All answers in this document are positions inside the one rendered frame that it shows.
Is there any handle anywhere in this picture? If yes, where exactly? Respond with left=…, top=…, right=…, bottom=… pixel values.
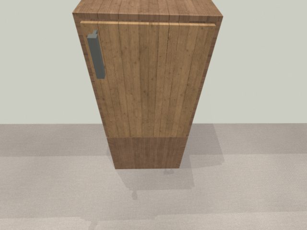
left=87, top=30, right=106, bottom=79

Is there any cupboard door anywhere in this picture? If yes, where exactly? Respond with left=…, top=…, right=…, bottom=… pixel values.
left=80, top=21, right=216, bottom=138

